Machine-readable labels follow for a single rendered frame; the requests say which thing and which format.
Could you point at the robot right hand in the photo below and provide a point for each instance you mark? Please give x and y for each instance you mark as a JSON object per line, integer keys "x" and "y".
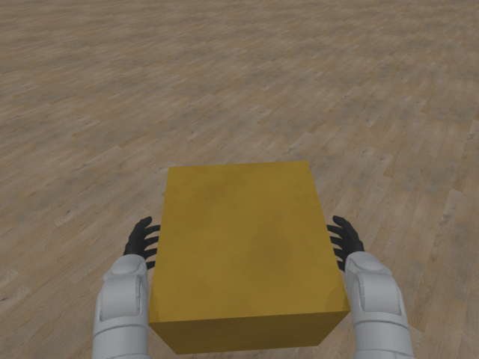
{"x": 349, "y": 243}

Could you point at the robot left hand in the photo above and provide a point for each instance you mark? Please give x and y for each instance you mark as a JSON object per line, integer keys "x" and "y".
{"x": 137, "y": 242}

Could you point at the carton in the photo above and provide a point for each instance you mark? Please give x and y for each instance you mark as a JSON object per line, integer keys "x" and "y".
{"x": 244, "y": 260}

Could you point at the left robot forearm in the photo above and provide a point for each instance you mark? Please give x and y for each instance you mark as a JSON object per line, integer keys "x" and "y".
{"x": 121, "y": 312}

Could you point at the right robot forearm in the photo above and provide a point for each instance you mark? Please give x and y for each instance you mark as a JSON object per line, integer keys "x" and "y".
{"x": 379, "y": 314}

